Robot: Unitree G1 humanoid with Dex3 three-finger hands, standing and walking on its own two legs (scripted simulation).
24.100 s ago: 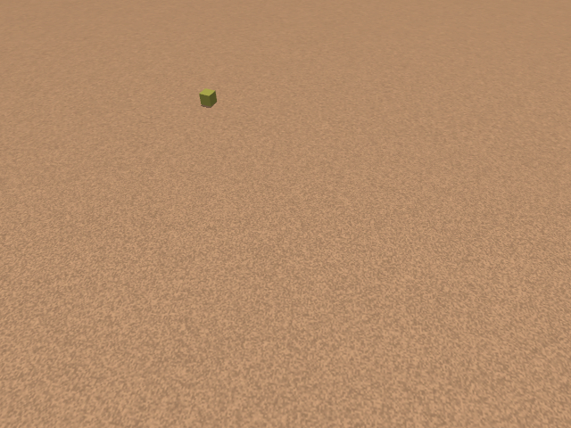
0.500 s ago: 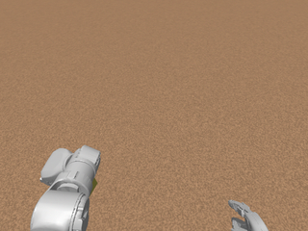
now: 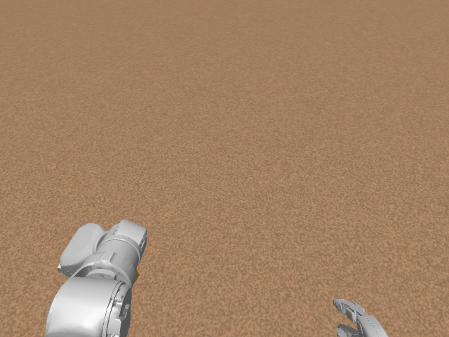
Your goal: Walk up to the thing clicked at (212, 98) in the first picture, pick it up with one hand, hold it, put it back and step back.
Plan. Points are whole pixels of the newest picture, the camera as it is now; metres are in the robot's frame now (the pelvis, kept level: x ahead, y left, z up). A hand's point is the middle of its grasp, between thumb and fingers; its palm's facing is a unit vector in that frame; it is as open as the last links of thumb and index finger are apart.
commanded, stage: crouch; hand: left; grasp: from above
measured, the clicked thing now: (108, 276) +0.29 +0.25 -0.10
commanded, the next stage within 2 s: none
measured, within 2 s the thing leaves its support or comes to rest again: neither
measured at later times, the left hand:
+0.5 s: hand (121, 298) +0.30 +0.29 -0.30, palm faces -0.06 -0.43 -0.90, open 10.4 cm
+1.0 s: hand (137, 301) +0.34 +0.29 -0.46, palm faces -0.04 -0.48 -0.88, open 10.1 cm
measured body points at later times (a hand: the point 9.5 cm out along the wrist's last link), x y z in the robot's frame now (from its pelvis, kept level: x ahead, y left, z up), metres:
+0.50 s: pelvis -0.07 +0.02 -0.16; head +0.10 +0.05 +0.25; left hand +0.31 +0.30 -0.24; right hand +0.01 -0.25 -0.29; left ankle +0.00 +0.15 -0.71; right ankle -0.01 -0.11 -0.71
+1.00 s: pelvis -0.10 +0.02 -0.32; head +0.12 +0.04 +0.07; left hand +0.34 +0.31 -0.41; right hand -0.07 -0.25 -0.45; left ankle +0.00 +0.15 -0.71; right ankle -0.01 -0.11 -0.71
